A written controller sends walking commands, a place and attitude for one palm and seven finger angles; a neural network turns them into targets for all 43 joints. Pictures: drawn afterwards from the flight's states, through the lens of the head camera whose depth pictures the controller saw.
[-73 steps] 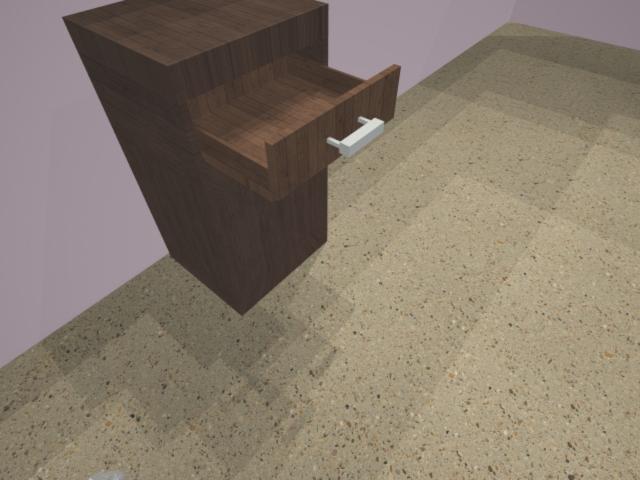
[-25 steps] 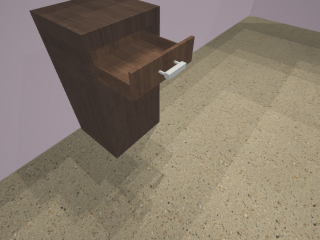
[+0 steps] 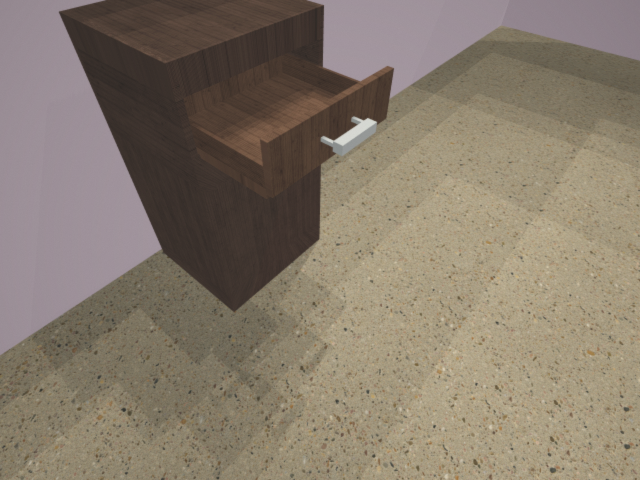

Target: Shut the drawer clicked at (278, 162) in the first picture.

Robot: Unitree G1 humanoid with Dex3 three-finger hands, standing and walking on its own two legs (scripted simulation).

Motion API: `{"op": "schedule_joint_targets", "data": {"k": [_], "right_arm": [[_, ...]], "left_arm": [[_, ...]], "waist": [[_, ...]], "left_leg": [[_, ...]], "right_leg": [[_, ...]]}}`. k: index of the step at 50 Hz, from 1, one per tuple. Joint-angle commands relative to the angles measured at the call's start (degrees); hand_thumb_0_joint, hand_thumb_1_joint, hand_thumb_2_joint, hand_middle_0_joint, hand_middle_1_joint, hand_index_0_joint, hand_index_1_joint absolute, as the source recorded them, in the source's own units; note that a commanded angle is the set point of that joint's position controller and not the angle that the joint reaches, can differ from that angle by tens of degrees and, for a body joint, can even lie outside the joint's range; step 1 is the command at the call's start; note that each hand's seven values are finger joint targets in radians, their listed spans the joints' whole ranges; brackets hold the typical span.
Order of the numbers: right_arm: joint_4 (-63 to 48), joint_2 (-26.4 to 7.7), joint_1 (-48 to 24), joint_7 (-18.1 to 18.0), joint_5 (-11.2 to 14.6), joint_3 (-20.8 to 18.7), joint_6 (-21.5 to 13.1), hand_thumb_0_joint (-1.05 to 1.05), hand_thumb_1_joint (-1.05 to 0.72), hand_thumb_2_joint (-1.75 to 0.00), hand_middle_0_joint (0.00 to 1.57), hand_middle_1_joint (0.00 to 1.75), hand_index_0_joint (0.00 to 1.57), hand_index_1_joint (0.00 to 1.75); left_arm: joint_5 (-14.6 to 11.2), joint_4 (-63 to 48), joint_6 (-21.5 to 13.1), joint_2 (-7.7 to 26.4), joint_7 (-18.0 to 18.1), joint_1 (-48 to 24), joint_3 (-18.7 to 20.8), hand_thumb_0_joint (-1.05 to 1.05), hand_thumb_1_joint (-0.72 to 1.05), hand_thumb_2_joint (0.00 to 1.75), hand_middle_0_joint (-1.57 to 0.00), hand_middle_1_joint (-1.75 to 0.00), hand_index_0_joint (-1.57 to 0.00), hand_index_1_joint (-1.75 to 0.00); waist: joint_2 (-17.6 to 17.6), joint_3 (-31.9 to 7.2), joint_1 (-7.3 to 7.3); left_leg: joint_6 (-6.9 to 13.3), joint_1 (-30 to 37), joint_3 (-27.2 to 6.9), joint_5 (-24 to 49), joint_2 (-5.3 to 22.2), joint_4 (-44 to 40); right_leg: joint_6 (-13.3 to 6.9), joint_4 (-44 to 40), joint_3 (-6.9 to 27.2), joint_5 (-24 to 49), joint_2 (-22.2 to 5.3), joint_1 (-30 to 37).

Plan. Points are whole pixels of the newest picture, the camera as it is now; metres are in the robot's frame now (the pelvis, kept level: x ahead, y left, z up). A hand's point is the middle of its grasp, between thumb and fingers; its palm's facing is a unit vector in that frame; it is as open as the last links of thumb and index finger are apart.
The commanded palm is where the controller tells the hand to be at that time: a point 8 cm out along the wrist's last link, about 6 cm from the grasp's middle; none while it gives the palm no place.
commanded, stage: walk around to get in front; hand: left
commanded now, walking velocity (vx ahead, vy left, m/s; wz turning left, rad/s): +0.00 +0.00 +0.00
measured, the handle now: (347, 133) +0.84 -0.02 -0.01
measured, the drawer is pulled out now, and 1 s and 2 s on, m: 0.25 0.25 0.25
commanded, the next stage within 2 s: none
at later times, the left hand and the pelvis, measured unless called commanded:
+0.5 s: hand out of the picture +0.06 +0.18 -0.18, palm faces -0.13 -0.95 -0.28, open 7.4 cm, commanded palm none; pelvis -0.02 -0.02 -0.03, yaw -10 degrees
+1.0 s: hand out of the picture +0.12 +0.22 -0.18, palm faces -0.36 -0.90 -0.24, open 7.4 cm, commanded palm none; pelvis -0.04 +0.04 -0.01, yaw -27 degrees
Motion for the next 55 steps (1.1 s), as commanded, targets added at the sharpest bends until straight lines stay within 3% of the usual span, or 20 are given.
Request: {"op": "schedule_joint_targets", "data": {"k": [1, 6, 9, 13, 18, 20, 21, 22, 23, 24, 27, 38, 41, 42, 43, 44, 45, 48, 50, 55], "right_arm": [[-3.67, -11.57, -3.13, -0.79, 0.29, -2.29, -1.15, 0.00, -0.90, -0.90, 0.20, 0.30, 0.20, 0.30], [-3.81, -11.70, -2.78, -1.02, 0.20, -2.55, -1.16, 0.00, -0.90, -0.90, 0.20, 0.30, 0.20, 0.30], [-4.10, -4.93, 0.91, -1.35, 0.13, -1.85, -0.08, 0.00, -0.90, -0.90, 0.20, 0.30, 0.20, 0.30], [-7.45, -6.30, 2.09, -1.88, 0.02, -3.53, 0.96, 0.00, -0.90, -0.90, 0.20, 0.30, 0.20, 0.30], [-11.59, -6.77, -0.08, -1.87, -0.28, -5.14, 0.87, 0.00, -0.90, -0.90, 0.20, 0.30, 0.20, 0.30], [-12.70, -6.17, -2.37, -1.78, -0.52, -5.40, 1.12, 0.00, -0.90, -0.90, 0.20, 0.30, 0.20, 0.30], [-13.26, -4.82, -2.38, -1.64, -0.23, -5.50, 1.54, 0.00, -0.90, -0.90, 0.20, 0.30, 0.20, 0.30], [-15.03, 0.05, 0.03, -1.24, 0.19, -4.77, 1.94, 0.00, -0.90, -0.90, 0.20, 0.30, 0.20, 0.30], [-15.41, -1.22, -1.65, -1.57, 0.22, -4.96, 2.59, 0.00, -0.90, -0.90, 0.20, 0.30, 0.20, 0.30], [-15.33, -0.54, -2.98, -1.56, 0.32, -5.15, 2.63, 0.00, -0.90, -0.90, 0.20, 0.30, 0.20, 0.30], [-14.12, 0.22, -0.33, -1.20, -0.06, -5.17, 2.25, 0.00, -0.90, -0.90, 0.20, 0.30, 0.20, 0.30], [-15.75, 2.24, -0.29, -1.89, 0.60, -4.95, 1.73, 0.00, -0.90, -0.90, 0.20, 0.30, 0.20, 0.30], [-14.98, 1.84, 4.96, -2.28, 0.93, -4.93, 1.15, 0.00, -0.90, -0.90, 0.20, 0.30, 0.20, 0.30], [-14.33, 1.57, 8.17, -2.52, 1.03, -4.99, 0.77, 0.00, -0.90, -0.90, 0.20, 0.30, 0.20, 0.30], [-13.99, -0.97, 10.66, -2.98, 0.79, -5.36, 0.24, 0.00, -0.90, -0.90, 0.20, 0.30, 0.20, 0.30], [-15.06, -6.29, 9.11, -3.02, -0.16, -6.32, 0.13, 0.00, -0.90, -0.90, 0.20, 0.30, 0.20, 0.30], [-17.05, -8.23, 6.29, -3.27, -0.14, -6.23, 0.28, 0.00, -0.90, -0.90, 0.20, 0.30, 0.20, 0.30], [-18.54, -2.09, -2.21, -2.88, -0.62, -4.33, -0.26, 0.00, -0.90, -0.90, 0.20, 0.30, 0.20, 0.30], [-17.83, -2.12, 0.60, -2.75, -0.66, -4.48, -0.33, 0.00, -0.90, -0.90, 0.20, 0.30, 0.20, 0.30], [-15.08, -3.80, 9.19, -2.32, -0.76, -5.46, -0.10, 0.00, -0.90, -0.90, 0.20, 0.30, 0.20, 0.30]], "left_arm": [[-0.05, -3.47, -1.35, 11.68, 0.63, -2.68, 2.14, 0.00, 0.90, 0.90, -0.20, -0.30, -0.20, -0.30], [-0.04, -4.01, -1.10, 11.76, 0.55, -3.07, 2.38, 0.00, 0.90, 0.90, -0.20, -0.30, -0.20, -0.30], [-0.05, -4.16, 0.84, 5.58, 0.85, 0.45, 1.77, 0.00, 0.90, 0.90, -0.20, -0.30, -0.20, -0.30], [0.28, -7.41, 2.18, 5.02, 0.51, 1.93, 2.71, 0.00, 0.90, 0.90, -0.20, -0.30, -0.20, -0.30], [0.37, -10.83, 3.16, 1.67, -0.23, 4.72, 3.90, 0.00, 0.90, 0.90, -0.20, -0.30, -0.20, -0.30], [0.54, -10.40, 2.76, 0.83, -0.56, 9.63, 4.47, 0.00, 0.90, 0.90, -0.20, -0.30, -0.20, -0.30], [0.88, -9.78, 2.07, 2.46, -0.44, 12.94, 5.05, 0.00, 0.90, 0.90, -0.20, -0.30, -0.20, -0.30], [1.64, -10.53, 1.11, 9.34, 0.49, 12.95, 6.28, 0.00, 0.90, 0.90, -0.20, -0.30, -0.20, -0.30], [0.44, -11.05, 1.42, 8.55, 0.99, 14.08, 6.25, 0.00, 0.90, 0.90, -0.20, -0.30, -0.20, -0.30], [0.55, -11.76, 1.63, 7.43, 1.24, 11.27, 6.30, 0.00, 0.90, 0.90, -0.20, -0.30, -0.20, -0.30], [0.45, -13.63, 1.20, 4.27, 1.30, 6.49, 5.94, 0.00, 0.90, 0.90, -0.20, -0.30, -0.20, -0.30], [0.88, -13.69, 2.16, 4.58, 0.65, 8.76, 7.19, 0.00, 0.90, 0.90, -0.20, -0.30, -0.20, -0.30], [0.78, -14.56, 2.72, 4.64, 0.51, 5.63, 7.20, 0.00, 0.90, 0.90, -0.20, -0.30, -0.20, -0.30], [0.63, -14.92, 2.86, 4.17, 0.48, 4.00, 7.08, 0.00, 0.90, 0.90, -0.20, -0.30, -0.20, -0.30], [0.31, -16.04, 3.06, 2.17, 0.28, 3.25, 6.72, 0.00, 0.90, 0.90, -0.20, -0.30, -0.20, -0.30], [-0.06, -17.08, 3.23, -1.13, -0.58, 3.45, 6.18, 0.00, 0.90, 0.90, -0.20, -0.30, -0.20, -0.30], [0.71, -18.09, 2.93, 0.32, -0.84, 2.42, 7.07, 0.00, 0.90, 0.90, -0.20, -0.30, -0.20, -0.30], [1.17, -14.55, 3.83, 1.04, -1.81, 5.89, 7.75, 0.00, 0.90, 0.90, -0.20, -0.30, -0.20, -0.30], [0.92, -14.64, 4.03, -0.40, -2.16, 4.92, 6.85, 0.00, 0.90, 0.90, -0.20, -0.30, -0.20, -0.30], [0.56, -16.96, 3.84, -1.80, -2.37, -2.29, 5.70, 0.00, 0.90, 0.90, -0.20, -0.30, -0.20, -0.30]], "waist": [[-0.10, -2.67, 0.13], [-0.24, -2.61, -0.05], [0.29, -3.14, -0.24], [2.32, -1.98, -0.28], [10.12, -0.72, 1.21], [6.89, -1.21, 3.91], [-0.47, -1.31, 5.21], [-21.86, -1.27, 3.69], [-16.50, -1.78, 4.91], [-13.31, 0.04, 3.64], [-5.64, -1.94, 0.96], [-8.52, -4.93, 2.76], [-10.16, -5.91, 0.60], [-10.00, -6.46, -1.16], [-3.61, -6.50, -2.33], [13.40, -3.44, -1.96], [13.32, -0.60, -1.00], [8.26, 1.88, 3.56], [8.83, 1.31, 2.18], [8.76, 0.31, -2.15]], "left_leg": [[2.01, 0.87, -5.26, 5.94, 6.35, -3.17], [1.80, 1.93, -4.20, 7.03, 6.78, -2.13], [0.93, 2.10, -1.27, 7.94, 7.37, 1.18], [2.45, 1.66, -1.56, 6.73, 10.51, 2.56], [9.87, -3.79, -4.25, 13.93, 20.70, 0.97], [6.66, -7.90, 1.14, 13.17, 18.00, 9.29], [2.63, -11.47, 5.51, 5.85, 13.00, 20.44], [-2.30, -23.98, 9.97, -17.59, 2.84, 35.44], [-1.64, -22.55, 1.32, -21.95, 1.73, 42.14], [-1.29, -23.78, -1.31, -19.76, 2.36, 46.05], [-2.13, -22.09, -1.57, -12.03, 3.55, 44.93], [-1.72, -14.92, -0.40, -13.99, -0.10, 24.84], [-0.54, -6.75, 0.07, -10.57, -1.59, 12.41], [-0.12, -0.57, -0.10, -6.91, -1.06, 5.74], [1.99, 7.31, -5.36, -8.81, 4.29, -0.56], [6.20, 9.73, -20.64, -14.51, 18.55, -8.13], [10.03, -2.04, -24.38, -10.83, 27.58, -10.02], [8.57, -10.58, -9.34, -0.37, 17.61, -6.30], [8.03, -4.91, -3.79, 6.04, 14.55, -3.57], [9.37, 2.29, -1.40, 16.41, 17.94, -1.00]], "right_leg": [[-1.42, -3.72, 6.11, 5.50, -6.69, -0.84], [-1.62, -2.67, 6.72, 8.43, -6.31, -1.83], [-0.85, 1.52, 7.34, 12.19, -5.79, -4.37], [-0.43, 9.11, 6.57, 10.49, -2.94, -10.43], [0.73, 27.69, 0.66, -16.38, -1.66, -13.15], [0.48, 19.01, -0.49, -9.72, -2.45, -6.00], [-0.08, 8.19, 3.40, 2.63, -4.34, -2.16], [-4.73, -1.12, 26.31, 16.55, -17.99, 1.00], [-8.87, -4.98, 29.15, 15.35, -19.86, -3.64], [-10.84, -5.17, 29.77, 8.87, -18.12, -6.06], [-10.43, -2.16, 22.23, 9.38, -13.26, -5.38], [-9.79, -2.53, 27.23, 5.71, -9.49, -4.22], [-7.14, -1.60, 27.58, 4.66, -7.11, -8.28], [-5.05, 0.35, 25.88, 2.15, -5.45, -11.83], [-2.31, 4.98, 22.11, -6.23, -1.04, -20.71], [0.70, 19.61, 11.26, -15.68, 6.73, -32.03], [2.90, 34.33, 4.63, -19.46, 3.91, -29.83], [4.01, 50.15, 3.85, -10.94, 0.86, -25.15], [4.52, 47.68, 1.54, -10.05, 0.16, -26.79], [4.61, 32.72, -2.28, -13.14, -2.35, -23.38]]}}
